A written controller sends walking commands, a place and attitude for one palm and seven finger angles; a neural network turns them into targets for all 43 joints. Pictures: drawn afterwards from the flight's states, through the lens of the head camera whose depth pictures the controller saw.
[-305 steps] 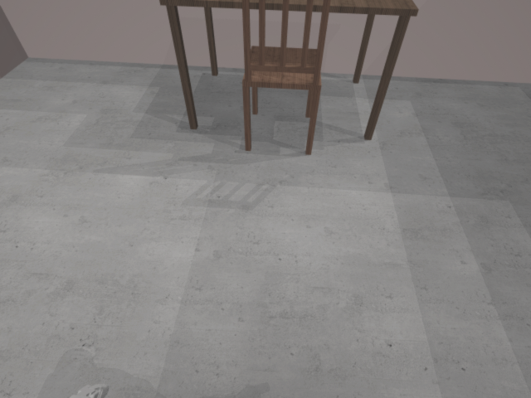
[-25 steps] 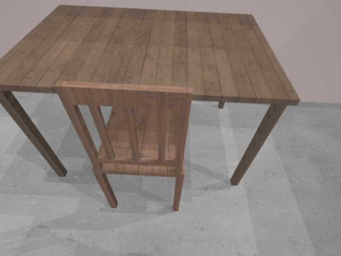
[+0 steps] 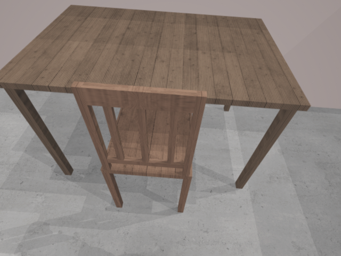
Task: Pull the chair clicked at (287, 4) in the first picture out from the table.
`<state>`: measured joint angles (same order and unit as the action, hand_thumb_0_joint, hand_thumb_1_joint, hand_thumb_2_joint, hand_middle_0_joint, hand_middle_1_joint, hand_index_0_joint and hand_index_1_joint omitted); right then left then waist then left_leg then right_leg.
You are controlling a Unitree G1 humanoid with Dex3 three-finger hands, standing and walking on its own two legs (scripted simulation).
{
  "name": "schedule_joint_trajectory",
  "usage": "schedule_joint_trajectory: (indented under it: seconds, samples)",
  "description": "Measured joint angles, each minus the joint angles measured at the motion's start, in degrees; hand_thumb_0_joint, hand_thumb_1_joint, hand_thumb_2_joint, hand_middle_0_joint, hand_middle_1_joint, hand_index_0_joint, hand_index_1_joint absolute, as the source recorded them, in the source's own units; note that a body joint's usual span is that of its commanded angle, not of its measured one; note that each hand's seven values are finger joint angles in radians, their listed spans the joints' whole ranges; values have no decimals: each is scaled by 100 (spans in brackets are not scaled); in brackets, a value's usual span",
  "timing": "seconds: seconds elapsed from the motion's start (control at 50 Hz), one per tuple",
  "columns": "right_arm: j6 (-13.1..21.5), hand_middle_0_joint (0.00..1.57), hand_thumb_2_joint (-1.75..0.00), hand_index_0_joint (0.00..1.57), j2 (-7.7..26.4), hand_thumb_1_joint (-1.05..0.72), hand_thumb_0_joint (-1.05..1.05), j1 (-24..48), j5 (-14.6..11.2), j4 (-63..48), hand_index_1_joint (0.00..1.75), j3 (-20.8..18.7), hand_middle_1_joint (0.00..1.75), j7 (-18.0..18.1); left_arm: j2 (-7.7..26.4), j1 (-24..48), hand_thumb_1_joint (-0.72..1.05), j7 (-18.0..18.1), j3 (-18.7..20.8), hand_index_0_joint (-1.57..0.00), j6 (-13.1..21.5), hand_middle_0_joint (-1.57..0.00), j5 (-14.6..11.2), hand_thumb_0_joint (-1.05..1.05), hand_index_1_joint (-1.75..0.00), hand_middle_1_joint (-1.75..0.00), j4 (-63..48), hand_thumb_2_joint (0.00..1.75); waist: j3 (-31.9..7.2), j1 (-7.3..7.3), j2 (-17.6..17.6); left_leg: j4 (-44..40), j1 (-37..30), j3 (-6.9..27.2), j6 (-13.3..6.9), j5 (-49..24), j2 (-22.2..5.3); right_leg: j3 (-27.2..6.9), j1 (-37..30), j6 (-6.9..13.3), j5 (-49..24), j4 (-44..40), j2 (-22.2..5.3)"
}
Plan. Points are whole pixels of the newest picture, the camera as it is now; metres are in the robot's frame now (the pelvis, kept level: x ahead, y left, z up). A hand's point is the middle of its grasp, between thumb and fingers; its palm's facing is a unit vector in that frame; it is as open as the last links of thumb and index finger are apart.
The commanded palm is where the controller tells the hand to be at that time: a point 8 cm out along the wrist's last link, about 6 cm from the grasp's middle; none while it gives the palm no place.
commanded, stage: look again from close up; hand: left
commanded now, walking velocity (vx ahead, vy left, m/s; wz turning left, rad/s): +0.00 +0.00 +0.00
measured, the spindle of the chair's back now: (143, 137) +0.50 +0.12 -0.09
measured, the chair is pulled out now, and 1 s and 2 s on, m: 0.00 0.00 0.00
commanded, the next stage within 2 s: shuffle to correct the standing spot in 0.22 s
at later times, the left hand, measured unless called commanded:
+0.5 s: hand out of the picture -0.02 +0.17 -0.18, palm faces +0.03 -0.98 -0.17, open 7.4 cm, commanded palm none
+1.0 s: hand out of the picture +0.06 +0.21 -0.17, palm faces -0.01 -0.98 -0.21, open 7.3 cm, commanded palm none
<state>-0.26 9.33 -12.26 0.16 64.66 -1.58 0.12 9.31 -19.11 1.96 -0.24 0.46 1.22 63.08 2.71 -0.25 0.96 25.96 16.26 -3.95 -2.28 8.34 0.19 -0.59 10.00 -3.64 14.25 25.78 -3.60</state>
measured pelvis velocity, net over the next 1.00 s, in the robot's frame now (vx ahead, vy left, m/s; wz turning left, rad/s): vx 0.04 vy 0.04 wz -0.05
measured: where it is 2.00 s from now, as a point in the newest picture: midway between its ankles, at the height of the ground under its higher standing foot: outside the picture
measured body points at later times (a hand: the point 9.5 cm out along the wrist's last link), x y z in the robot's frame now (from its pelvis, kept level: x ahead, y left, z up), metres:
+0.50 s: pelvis +0.01 +0.01 +0.00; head +0.01 +0.01 +0.45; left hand -0.02 +0.22 -0.16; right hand -0.01 -0.22 -0.16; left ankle +0.06 +0.09 -0.74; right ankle +0.00 -0.16 -0.74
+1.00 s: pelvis +0.04 +0.04 +0.00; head +0.06 +0.04 +0.45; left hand +0.07 +0.26 -0.16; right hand +0.03 -0.18 -0.16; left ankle +0.06 +0.09 -0.74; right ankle +0.03 -0.11 -0.74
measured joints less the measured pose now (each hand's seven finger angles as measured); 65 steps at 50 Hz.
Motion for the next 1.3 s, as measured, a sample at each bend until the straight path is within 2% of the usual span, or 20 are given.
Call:
schedule_joint_trajectory:
  seconds: [0.38,0.56,0.62,0.68,0.74,0.8,0.86,0.9,1.08,1.3]
  samples:
    - [-17,20,-90,20,-119,-92,0,-261,12,99,30,-6,30,-5,-110,10,91,13,42,-20,30,-20,12,1,-30,-30,-3,90,-68,78,-75,-118,-15,-50,-18,-64,39,-48,39,-13,-32,-35,-40]
    - [-52,20,-90,20,-47,-91,0,-534,61,39,30,-34,30,-22,-205,-265,91,-45,152,-20,-14,-20,4,1,-30,-30,-16,90,-158,27,-118,519,120,-36,43,503,38,-91,13,-5,261,226,-36]
    - [-4,20,-90,20,-26,-91,0,-629,65,-17,30,-44,30,-11,-204,-327,91,-60,200,-20,-48,-20,10,1,-30,-30,-3,90,-135,20,-38,688,73,-105,-120,589,119,-152,-9,-13,470,441,-120]
    - [76,20,-90,20,-62,-91,0,-679,66,-69,30,-26,30,22,-161,-300,91,-51,220,-20,-105,-20,34,1,-30,-30,15,90,-118,21,91,665,-28,-219,-288,705,246,-215,79,211,705,757,-232]
    - [153,20,-90,20,-143,-91,0,-641,48,-57,30,34,30,110,-129,-147,91,-1,185,-20,-111,-20,8,1,-30,-30,26,90,-60,0,110,355,-228,-316,-345,608,294,-11,277,275,875,1113,-195]
    - [173,20,-90,20,-246,-91,0,-549,15,-9,30,106,30,161,-89,23,91,47,149,-19,-36,-20,-42,1,-30,-30,-29,90,2,6,136,90,-376,-349,-350,484,371,114,167,286,230,496,-104]
    - [133,20,-90,20,-272,-91,0,-418,-1,28,30,102,30,191,-143,200,91,72,116,-19,-18,-20,-69,1,-30,-30,-71,90,34,19,-9,-50,-458,-317,-342,426,361,131,17,98,118,205,-81]
    - [77,20,-90,20,-228,-93,2,-353,17,57,30,71,30,220,-174,286,91,76,116,-19,-33,-20,-63,1,-30,-30,-135,90,33,26,-82,-135,-466,-323,-345,374,353,128,4,62,91,103,-69]
    - [73,20,-90,20,-117,-93,1,-259,11,37,30,-9,30,134,-94,361,92,45,139,-19,-76,-20,-13,1,-30,-30,-140,90,-43,88,-132,-392,-461,-357,-299,198,308,90,70,87,-56,-71,-10]
    - [95,20,-90,20,-112,-92,0,-304,1,163,30,63,30,95,-280,69,91,3,15,-19,11,-20,-29,1,-30,-30,127,90,-137,68,-155,-583,-562,-297,-164,101,210,148,-37,201,-129,-264,100]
